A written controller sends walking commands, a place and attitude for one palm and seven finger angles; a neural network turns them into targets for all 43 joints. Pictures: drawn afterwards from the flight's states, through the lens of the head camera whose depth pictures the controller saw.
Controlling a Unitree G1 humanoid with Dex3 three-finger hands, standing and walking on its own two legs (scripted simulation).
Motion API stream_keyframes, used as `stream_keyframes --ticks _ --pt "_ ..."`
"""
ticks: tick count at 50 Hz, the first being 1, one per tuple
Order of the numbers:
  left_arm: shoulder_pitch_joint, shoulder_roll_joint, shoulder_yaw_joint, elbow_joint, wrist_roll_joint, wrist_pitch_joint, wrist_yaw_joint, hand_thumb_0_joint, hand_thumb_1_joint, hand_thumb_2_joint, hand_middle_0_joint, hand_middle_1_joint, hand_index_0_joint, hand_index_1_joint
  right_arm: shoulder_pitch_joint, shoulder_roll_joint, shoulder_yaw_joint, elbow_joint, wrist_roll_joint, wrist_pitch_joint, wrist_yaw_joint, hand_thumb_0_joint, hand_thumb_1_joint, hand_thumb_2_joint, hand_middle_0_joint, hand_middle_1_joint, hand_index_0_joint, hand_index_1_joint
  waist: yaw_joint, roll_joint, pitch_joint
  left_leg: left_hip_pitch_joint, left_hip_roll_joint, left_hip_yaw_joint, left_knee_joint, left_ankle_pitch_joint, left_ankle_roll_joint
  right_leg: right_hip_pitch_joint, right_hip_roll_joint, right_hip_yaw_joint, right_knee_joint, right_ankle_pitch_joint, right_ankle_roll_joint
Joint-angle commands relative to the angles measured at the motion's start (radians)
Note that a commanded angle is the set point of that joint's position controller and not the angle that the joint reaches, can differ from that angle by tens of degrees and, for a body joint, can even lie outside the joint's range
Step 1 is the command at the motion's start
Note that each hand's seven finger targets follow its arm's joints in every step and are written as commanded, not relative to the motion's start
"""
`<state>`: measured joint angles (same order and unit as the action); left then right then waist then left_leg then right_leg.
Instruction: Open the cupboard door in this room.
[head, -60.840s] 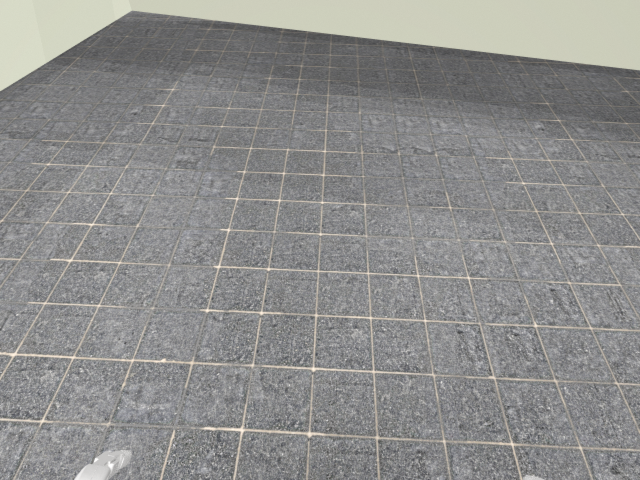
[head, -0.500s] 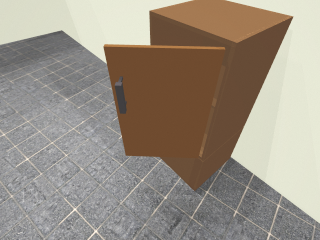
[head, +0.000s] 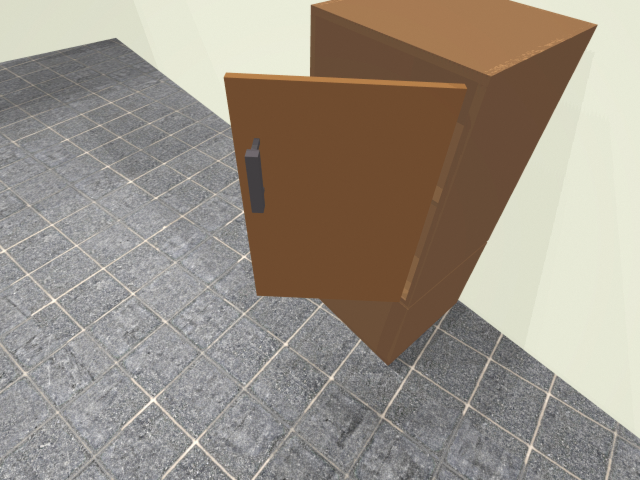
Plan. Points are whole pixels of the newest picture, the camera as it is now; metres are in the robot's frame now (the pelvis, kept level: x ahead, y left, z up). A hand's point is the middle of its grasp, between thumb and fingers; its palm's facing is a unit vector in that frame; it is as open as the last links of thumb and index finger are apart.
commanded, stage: look again from close up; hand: left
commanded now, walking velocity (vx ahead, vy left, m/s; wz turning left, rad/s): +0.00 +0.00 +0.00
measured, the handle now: (257, 175) +0.61 +0.15 +0.04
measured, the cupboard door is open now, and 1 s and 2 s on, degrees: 47 47 47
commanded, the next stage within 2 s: raise the hand with hooked fingers in 0.50 s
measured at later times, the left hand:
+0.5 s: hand out of the picture +0.03 +0.14 -0.17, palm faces +0.00 -0.99 -0.15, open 7.3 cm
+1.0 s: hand (242, 413) +0.22 +0.12 -0.05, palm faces -0.02 -1.00 +0.03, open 8.4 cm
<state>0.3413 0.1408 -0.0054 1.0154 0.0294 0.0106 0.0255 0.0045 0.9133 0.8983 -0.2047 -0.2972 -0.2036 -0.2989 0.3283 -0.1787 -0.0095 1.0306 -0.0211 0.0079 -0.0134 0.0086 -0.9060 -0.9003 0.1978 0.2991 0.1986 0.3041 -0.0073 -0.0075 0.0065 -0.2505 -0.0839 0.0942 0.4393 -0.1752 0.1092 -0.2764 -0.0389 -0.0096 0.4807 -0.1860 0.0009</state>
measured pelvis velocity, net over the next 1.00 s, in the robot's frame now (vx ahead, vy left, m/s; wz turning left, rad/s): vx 0.05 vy -0.05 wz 0.02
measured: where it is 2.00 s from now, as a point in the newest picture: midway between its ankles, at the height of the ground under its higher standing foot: outside the picture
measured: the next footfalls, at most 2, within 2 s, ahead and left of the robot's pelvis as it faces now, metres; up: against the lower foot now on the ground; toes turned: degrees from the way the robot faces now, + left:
none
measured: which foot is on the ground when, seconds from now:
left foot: down 0.00-1.00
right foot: down 0.00-1.00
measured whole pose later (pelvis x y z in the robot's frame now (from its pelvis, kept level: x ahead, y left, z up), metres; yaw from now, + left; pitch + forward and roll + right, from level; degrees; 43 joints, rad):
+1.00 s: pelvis +0.05 -0.05 -0.06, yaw +1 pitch +11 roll +0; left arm 0.48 0.17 0.11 0.14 -0.20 -0.49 -0.30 0.01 0.65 0.78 -0.22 -0.47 -0.22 -0.47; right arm 0.15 -0.25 -0.06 0.52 0.00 -0.23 0.02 0.01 -0.90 -0.90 0.20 0.30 0.20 0.30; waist -0.01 -0.07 -0.13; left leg -0.69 -0.02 0.06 0.99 -0.49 0.04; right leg -0.70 0.01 -0.05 1.00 -0.49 -0.05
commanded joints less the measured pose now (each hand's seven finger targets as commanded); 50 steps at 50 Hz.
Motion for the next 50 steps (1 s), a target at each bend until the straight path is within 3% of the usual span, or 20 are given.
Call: stream_keyframes --ticks 1,9,21,29,30,31,32,33,34,35,36,38,39,40,41,42,43,45,48,50 --pt "0.061 0.088 0.022 -0.029 -0.003 -0.015 0.007 0.000 0.900 0.900 -0.200 -0.300 -0.200 -0.300 -0.010 -0.117 -0.022 -0.053 0.004 -0.026 -0.008 0.000 -0.900 -0.900 0.200 0.300 0.200 0.300 0.016 0.022 0.088 -0.149 0.216 -0.277 -0.252 -0.383 -0.047 0.044 -0.027 0.058 -0.051 -0.097 -0.039" --pt "0.057 0.083 0.018 -0.016 -0.005 -0.027 0.010 0.000 0.900 0.900 -0.200 -0.300 -0.200 -0.300 0.001 -0.098 -0.018 -0.026 0.007 -0.032 -0.008 0.000 -0.900 -0.900 0.200 0.300 0.200 0.300 0.006 -0.025 0.067 -0.092 0.197 -0.237 -0.204 -0.277 -0.051 0.033 -0.049 0.091 -0.096 -0.070 -0.040" --pt "0.045 0.083 0.006 0.010 -0.013 -0.039 0.014 0.000 0.900 0.900 -0.200 -0.300 -0.200 -0.300 -0.003 -0.076 -0.003 0.018 0.012 -0.046 -0.010 0.000 -0.900 -0.900 0.200 0.300 0.200 0.300 0.000 -0.021 0.045 -0.006 0.185 -0.186 -0.158 -0.088 -0.064 0.048 -0.065 0.104 -0.123 0.023 -0.039" --pt "0.043 0.088 0.002 0.024 -0.016 -0.040 0.016 0.000 0.900 0.900 -0.200 -0.300 -0.200 -0.300 -0.009 -0.073 0.003 0.040 0.014 -0.050 -0.014 0.000 -0.900 -0.900 0.200 0.300 0.200 0.300 0.004 -0.006 0.031 0.027 0.188 -0.166 -0.137 0.023 -0.067 0.084 -0.068 0.099 -0.128 0.079 -0.036" --pt "0.082 0.111 -0.001 0.072 -0.001 -0.038 0.052 0.000 0.900 0.900 -0.200 -0.300 -0.200 -0.300 -0.087 -0.114 0.005 -0.022 0.021 -0.045 -0.010 0.000 -0.900 -0.900 0.200 0.300 0.200 0.300 0.031 0.072 0.081 -0.005 0.211 -0.108 -0.010 0.022 -0.096 0.023 -0.083 0.070 -0.097 0.031 -0.031" --pt "-0.672 0.349 0.137 -1.529 -0.217 -0.243 0.054 0.000 0.877 0.890 -0.202 -0.315 -0.202 -0.315 -0.072 -0.258 -0.016 -0.411 0.074 -0.182 -0.047 0.000 -0.900 -0.900 0.200 0.300 0.200 0.300 -0.114 0.241 -0.418 0.288 0.089 -0.148 -0.081 0.026 -0.121 0.077 0.041 -0.028 -0.005 0.059 -0.031" --pt "-0.248 0.271 0.125 -1.278 -0.150 -0.189 0.090 0.000 0.853 0.880 -0.203 -0.330 -0.203 -0.330 -0.154 -0.180 0.024 -0.346 0.071 -0.285 -0.077 0.000 -0.900 -0.900 0.200 0.300 0.200 0.300 0.001 0.308 -0.333 0.257 0.153 -0.177 -0.142 -0.019 -0.145 0.010 0.046 -0.047 0.088 -0.105 -0.053" --pt "-0.197 0.198 0.071 -1.163 -0.156 -0.143 0.127 0.000 0.830 0.870 -0.205 -0.345 -0.205 -0.345 -0.139 -0.183 0.012 -0.295 0.073 -0.320 -0.076 0.000 -0.900 -0.900 0.200 0.300 0.200 0.300 -0.018 0.278 -0.229 0.121 0.146 -0.192 -0.163 -0.155 -0.166 -0.055 0.047 -0.061 0.122 -0.166 -0.045" --pt "0.105 -0.054 -0.076 -0.927 -0.162 -0.053 0.126 0.000 0.807 0.860 -0.207 -0.360 -0.207 -0.360 -0.109 -0.124 0.011 -0.276 0.079 -0.322 -0.060 0.000 -0.900 -0.900 0.200 0.300 0.200 0.300 -0.033 0.169 -0.081 0.036 0.148 -0.210 -0.168 -0.232 -0.148 -0.130 0.049 -0.076 0.116 -0.166 -0.039" --pt "-0.011 -0.038 -0.080 -1.134 -0.217 -0.076 0.112 0.000 0.783 0.850 -0.208 -0.375 -0.208 -0.375 -0.106 -0.177 0.005 -0.358 0.084 -0.335 -0.055 0.000 -0.900 -0.900 0.200 0.300 0.200 0.300 -0.031 0.175 -0.003 -0.033 0.139 -0.232 -0.134 -0.288 -0.133 -0.120 0.039 -0.074 0.099 -0.141 -0.032" --pt "-0.023 0.002 -0.057 -1.154 -0.210 -0.122 0.097 0.000 0.760 0.840 -0.210 -0.390 -0.210 -0.390 -0.128 -0.201 -0.008 -0.378 0.078 -0.354 -0.058 0.000 -0.900 -0.900 0.200 0.300 0.200 0.300 -0.045 0.114 0.003 -0.059 0.136 -0.229 -0.075 -0.307 -0.123 -0.139 0.036 -0.066 0.066 -0.152 -0.029" --pt "0.071 -0.005 -0.026 -0.958 -0.192 -0.205 0.058 0.000 0.713 0.820 -0.213 -0.420 -0.213 -0.420 -0.123 -0.209 -0.027 -0.414 0.050 -0.364 -0.045 0.000 -0.900 -0.900 0.200 0.300 0.200 0.300 -0.055 -0.143 0.075 -0.180 0.102 -0.211 0.055 -0.270 -0.107 -0.218 0.037 -0.074 0.048 -0.217 -0.025" --pt "0.129 -0.029 -0.007 -0.879 -0.198 -0.261 0.021 0.000 0.690 0.810 -0.215 -0.435 -0.215 -0.435 -0.118 -0.208 -0.041 -0.431 0.046 -0.354 -0.034 0.000 -0.900 -0.900 0.200 0.300 0.200 0.300 -0.039 -0.310 0.053 -0.234 0.102 -0.193 0.123 -0.225 -0.108 -0.270 0.044 -0.091 0.092 -0.254 -0.023" --pt "0.256 -0.057 0.007 -0.829 -0.216 -0.326 -0.031 0.000 0.667 0.800 -0.217 -0.450 -0.217 -0.450 -0.141 -0.202 -0.055 -0.464 0.039 -0.353 -0.025 0.000 -0.900 -0.900 0.200 0.300 0.200 0.300 0.003 -0.398 0.033 -0.295 0.097 -0.170 0.189 -0.190 -0.111 -0.310 0.051 -0.102 0.144 -0.275 -0.023" --pt "0.330 -0.047 0.034 -0.836 -0.233 -0.398 -0.090 0.000 0.643 0.790 -0.218 -0.465 -0.218 -0.465 -0.155 -0.201 -0.066 -0.491 0.034 -0.348 -0.012 0.000 -0.900 -0.900 0.200 0.300 0.200 0.300 0.026 -0.441 -0.011 -0.342 0.091 -0.150 0.242 -0.150 -0.115 -0.326 0.055 -0.104 0.194 -0.257 -0.024" --pt "0.394 -0.021 0.074 -0.846 -0.253 -0.464 -0.152 0.000 0.620 0.780 -0.220 -0.480 -0.220 -0.480 -0.180 -0.201 -0.079 -0.517 0.029 -0.342 0.002 0.000 -0.900 -0.900 0.200 0.300 0.200 0.300 0.054 -0.416 -0.057 -0.372 0.077 -0.123 0.288 -0.109 -0.123 -0.315 0.055 -0.094 0.236 -0.201 -0.027" --pt "0.450 0.053 0.161 -0.812 -0.264 -0.510 -0.218 0.000 0.597 0.770 -0.222 -0.495 -0.222 -0.495 -0.189 -0.211 -0.095 -0.544 0.029 -0.325 0.022 0.000 -0.900 -0.900 0.200 0.300 0.200 0.300 0.085 -0.285 -0.086 -0.365 0.062 -0.105 0.324 -0.034 -0.140 -0.275 0.051 -0.080 0.283 -0.092 -0.044" --pt "0.412 0.148 0.241 -0.849 -0.273 -0.581 -0.324 0.000 0.550 0.750 -0.225 -0.525 -0.225 -0.525 -0.239 -0.214 -0.101 -0.607 0.029 -0.299 0.035 0.000 -0.900 -0.900 0.200 0.300 0.200 0.300 0.083 -0.092 -0.150 -0.394 0.043 -0.078 0.397 0.008 -0.142 -0.271 0.038 -0.061 0.365 0.012 -0.053" --pt "0.312 0.266 0.347 -1.054 -0.269 -0.572 -0.333 0.000 0.480 0.720 -0.230 -0.570 -0.230 -0.570 -0.241 -0.186 -0.095 -0.657 0.026 -0.256 0.027 0.000 -0.900 -0.900 0.200 0.300 0.200 0.300 0.118 0.103 -0.281 -0.441 0.047 -0.068 0.458 0.063 -0.126 -0.277 0.041 -0.024 0.467 0.091 -0.057" --pt "0.233 0.233 0.336 -1.234 -0.303 -0.593 -0.302 0.000 0.433 0.700 -0.233 -0.600 -0.233 -0.600 -0.229 -0.156 -0.087 -0.688 0.029 -0.244 0.020 0.000 -0.900 -0.900 0.200 0.300 0.200 0.300 0.099 0.193 -0.362 -0.397 0.061 -0.081 0.486 0.089 -0.114 -0.295 0.048 -0.006 0.474 0.093 -0.053"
